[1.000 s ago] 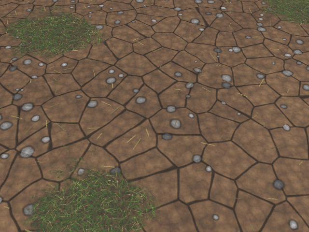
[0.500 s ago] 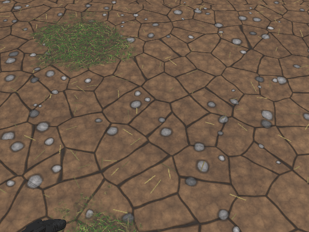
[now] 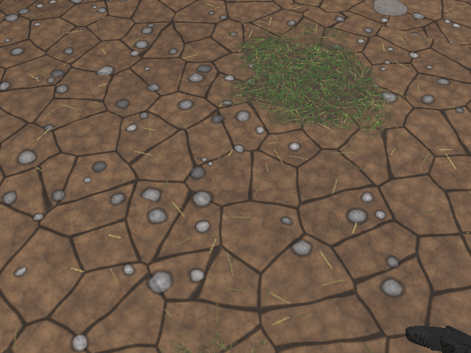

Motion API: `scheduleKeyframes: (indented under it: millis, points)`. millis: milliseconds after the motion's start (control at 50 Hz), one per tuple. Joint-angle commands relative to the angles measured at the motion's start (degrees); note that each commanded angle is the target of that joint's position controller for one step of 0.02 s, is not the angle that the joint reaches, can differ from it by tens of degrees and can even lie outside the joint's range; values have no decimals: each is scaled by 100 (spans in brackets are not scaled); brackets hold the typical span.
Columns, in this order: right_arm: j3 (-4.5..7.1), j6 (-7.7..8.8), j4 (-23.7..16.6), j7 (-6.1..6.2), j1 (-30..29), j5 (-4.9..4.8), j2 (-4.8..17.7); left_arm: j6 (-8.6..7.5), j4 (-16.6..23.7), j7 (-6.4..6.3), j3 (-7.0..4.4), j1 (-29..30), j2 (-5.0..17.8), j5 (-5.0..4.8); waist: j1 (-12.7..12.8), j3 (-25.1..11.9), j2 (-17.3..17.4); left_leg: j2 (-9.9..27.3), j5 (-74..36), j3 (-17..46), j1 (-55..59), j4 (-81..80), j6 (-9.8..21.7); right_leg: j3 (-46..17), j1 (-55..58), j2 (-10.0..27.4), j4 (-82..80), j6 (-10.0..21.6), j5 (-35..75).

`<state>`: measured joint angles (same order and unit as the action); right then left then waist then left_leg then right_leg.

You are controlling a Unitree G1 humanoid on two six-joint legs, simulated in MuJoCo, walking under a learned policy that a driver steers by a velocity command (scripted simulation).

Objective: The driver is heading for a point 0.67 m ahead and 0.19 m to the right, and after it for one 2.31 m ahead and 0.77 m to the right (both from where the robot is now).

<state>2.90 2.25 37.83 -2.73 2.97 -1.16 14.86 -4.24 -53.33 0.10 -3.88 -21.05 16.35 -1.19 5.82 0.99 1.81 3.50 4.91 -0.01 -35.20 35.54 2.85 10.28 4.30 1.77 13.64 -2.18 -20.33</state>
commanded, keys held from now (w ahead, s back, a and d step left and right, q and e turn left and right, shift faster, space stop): w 0.06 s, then w+e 0.02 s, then e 0.92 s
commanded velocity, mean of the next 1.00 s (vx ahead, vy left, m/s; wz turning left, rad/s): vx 0.16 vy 0.00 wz -0.36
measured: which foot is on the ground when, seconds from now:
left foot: up 0.00-0.02, down 0.04-0.54, up 0.56-0.94, down 0.96-1.00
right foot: down 0.00-0.06, up 0.08-0.52, down 0.54-0.96, up 0.98-1.00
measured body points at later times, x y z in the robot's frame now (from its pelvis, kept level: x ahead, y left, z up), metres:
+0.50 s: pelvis +0.22 +0.01 +0.00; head +0.25 +0.00 +0.45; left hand +0.40 +0.25 -0.11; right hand +0.29 -0.28 -0.12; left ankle +0.16 +0.12 -0.73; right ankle +0.31 -0.11 -0.72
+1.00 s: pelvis +0.28 +0.02 +0.00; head +0.32 +0.02 +0.45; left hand +0.56 +0.21 -0.09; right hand +0.28 -0.29 -0.10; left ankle +0.35 +0.13 -0.73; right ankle +0.29 -0.10 -0.72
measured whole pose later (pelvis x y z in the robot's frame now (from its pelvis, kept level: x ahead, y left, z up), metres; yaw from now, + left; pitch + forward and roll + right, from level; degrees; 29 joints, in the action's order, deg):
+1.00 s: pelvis +0.28 +0.02 +0.00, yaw -27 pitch +3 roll +0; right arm 4.3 0.9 44.8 1.0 9.1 0.9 16.2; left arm 3.0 -36.7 -1.9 -5.1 -8.6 18.1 -0.7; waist 0.4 0.6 -2.3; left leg -1.5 14.4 3.3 -18.8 30.4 -0.4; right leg -11.3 -25.7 -6.9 36.2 1.2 -17.6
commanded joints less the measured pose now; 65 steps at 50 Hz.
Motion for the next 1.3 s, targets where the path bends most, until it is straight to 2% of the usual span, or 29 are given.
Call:
scheduleKeyframes:
  millis: [20, 40, 60, 80, 100, 120, 160, 240, 340, 440, 500, 520, 540, 560, 580, 600, 640, 700, 880, 940, 960, 980, 1000, 1020, 1040, 1080, 1140, 1200, 1300]
  points:
    - [224, 98, -379, -26, 265, 40, 646, 38, 183, -38, -230, 180, 1189, -82, -760, -165, -814, -467, 326, -440, 1166, -512, 341, -416, -58, 1433, 856, 901, 5257]
    - [385, 86, -90, 20, 1155, 35, 932, 54, 170, -65, -184, 144, 1111, -57, -1187, -679, -720, -630, -39, -492, 2575, -694, 501, -179, -521, 1219, 1907, 733, 5507]
    - [545, 35, 108, 132, 2136, 55, 1407, 10, 330, -77, -74, 139, 892, 109, -1549, -1422, -127, 313, -451, 742, 4471, -388, 823, -82, -1957, 977, 3663, 497, 3724]
    - [555, 36, 148, 157, 2150, 78, 1833, -126, 423, 28, 183, -547, 110, 147, -991, -2265, 1304, 1897, 434, 3688, 6019, -1042, 1820, -564, -4053, -79, 5644, 221, -1154]
    - [415, 67, 70, 153, 2216, 127, 1320, -244, 322, 66, 28, -80, 723, -67, -1348, -2402, 609, 2001, 41, 3996, 5774, -1454, 1744, -1534, -4413, -16, 6279, 277, -1464]
    - [331, 115, 99, 156, 1841, 180, 1132, -263, 523, 64, -40, 452, 887, -215, -1285, -1454, 496, 1814, -1320, 2774, 4986, -1410, 1497, -1480, -4710, 176, 6390, 291, -1119]
    - [229, 186, 109, 127, 1107, 174, 732, -179, 457, -24, -58, 551, 742, -41, -809, -714, 137, 1303, -2719, 1365, 3519, -1521, 1154, -1432, -4276, 524, 5656, 207, -488]
    - [218, 337, 239, 158, 569, 256, 609, 212, 308, -101, -50, 54, 370, -17, -273, -494, 277, 1142, -3268, 298, 2245, -2139, 1099, -1424, -3404, 480, 5115, 31, 220]
    - [260, 223, 397, 411, 463, 238, 776, 237, 702, 2, -6, 796, 256, 85, -445, -357, 318, 938, -2883, -635, 2346, -2235, 902, -1143, -3392, 418, 3427, -9, 1746]
    - [330, -7, 585, 495, 631, 97, 960, 298, 1133, 192, -68, 1284, 400, 100, -632, -340, 305, 1272, -2621, -658, 3100, -1739, 782, -950, -3500, 286, 2610, 194, 1410]
    - [368, -142, 571, 558, 468, -36, 1020, 312, 1225, 271, -158, 1014, 503, 100, -421, -390, 292, 1251, -2856, -731, 3212, -791, 503, -668, -3050, 9, 1957, 481, 1120]
    - [356, -164, 605, 572, 600, -35, 949, 283, 1148, 239, -254, 613, 694, 122, -264, -609, 60, 936, -2840, -903, 3048, 6, 249, -649, -2322, -202, 1454, 665, 1834]
    - [321, -140, 541, 558, 816, 116, 857, 272, 1168, 119, -446, 233, 1317, 152, -199, -982, -905, 398, -1451, -1119, 2211, 1422, -229, -1809, -1228, 492, 1286, 1059, 4553]
    - [184, -108, 354, 494, 1018, 374, 454, 300, 1272, 37, -494, 200, 1746, 224, -505, -1383, -1990, -670, 3407, -849, 275, 3347, -690, -3910, 143, 1839, 1404, 2282, 6672]
    - [188, -73, 395, 406, 912, 235, 609, 280, 1375, 81, -388, 126, 1430, 238, -248, -2235, -1336, -678, 3671, 435, 12, 4030, -616, -4352, 401, 1985, 1138, 2630, 5666]
    - [222, -82, 316, 379, 597, 37, 745, 256, 1497, 92, -357, 523, 1241, 188, -270, -1786, -970, -487, 3245, 546, -331, 4095, -526, -3882, 16, 1753, 986, 2408, 4643]
    - [273, -171, 358, 498, 342, 131, 814, 324, 1604, 3, -266, 1081, 884, 19, -466, -995, -404, -186, 2452, 514, -335, 3363, -513, -3267, -1012, 1269, 708, 1823, 3010]
    - [269, -251, 353, 535, 473, 145, 678, 436, 1747, -113, -276, 1275, 920, 139, -684, -860, -792, -339, 1961, 394, 365, 2450, -585, -2954, -1797, 855, 496, 1631, 2520]
    - [243, -143, 321, 448, 393, 83, 660, 596, 1966, -207, -353, 1275, 1046, 99, -491, -841, -1141, -553, 1487, 509, 1126, 487, -653, -3580, -1978, 629, 532, 1409, 961]
    - [289, -38, 422, 362, 801, 65, 691, 672, 2053, -221, -332, 1410, 999, 25, -728, -790, -1167, -581, 868, 354, 1905, -923, -445, -3696, -2107, 414, 864, 1169, 1081]
    - [360, -30, 470, 360, 1001, 110, 896, 690, 2070, -236, -295, 1306, 872, 12, -755, -816, -950, -158, 592, 602, 2472, -1376, -278, -3509, -2473, 167, 1196, 925, 697]
    - [445, -70, 418, 397, 1074, 229, 1313, 695, 2081, -221, -210, 1061, 524, 60, -573, -864, 244, 1151, 359, 1744, 3036, -1714, 191, -2696, -3242, -454, 2513, 577, -656]
    - [490, -102, 385, 376, 875, 432, 1559, 611, 2318, -191, -289, 1181, 733, 22, -455, -494, 1712, 1953, -356, 3080, 2565, -2058, 1066, -1844, -4169, -1027, 3688, 320, -1534]
    - [406, -70, 156, 401, 498, 423, 1216, 566, 2171, -172, -422, 1068, 1170, 90, -430, -416, 1106, 1947, -567, 2788, 2448, -1973, 1204, -2036, -4141, -640, 4724, 165, -1262]
    - [341, -69, 81, 439, 241, 336, 944, 595, 2017, -157, -478, 933, 1242, 52, -340, -394, 709, 1594, -668, 2126, 2412, -1814, 943, -1955, -4114, -605, 5117, 87, -891]
    - [282, -91, 22, 490, 144, 171, 781, 716, 1872, -179, -423, 771, 954, 66, -382, -295, 525, 1195, -790, 1395, 2590, -1670, 719, -1809, -4284, -506, 5692, -141, -397]
    - [289, -181, 62, 569, 511, 205, 851, 734, 2119, -126, -303, 1205, 655, -32, -656, -237, 692, 1033, -1061, 801, 2931, -1714, 818, -1402, -4417, -332, 5234, -330, -68]
    - [375, -247, 97, 587, 780, 202, 1072, 717, 2331, -67, -224, 1510, 529, -4, -878, -431, 833, 1247, -1303, 646, 3379, -1639, 926, -1238, -4180, -96, 4334, -401, -170]
    - [491, -188, 89, 425, 822, 37, 1364, 701, 2452, 85, -186, 1551, 572, -18, -966, -319, 966, 1400, 1408, 466, 2707, -2151, 821, -668, -3050, -35, 2939, 7, -298]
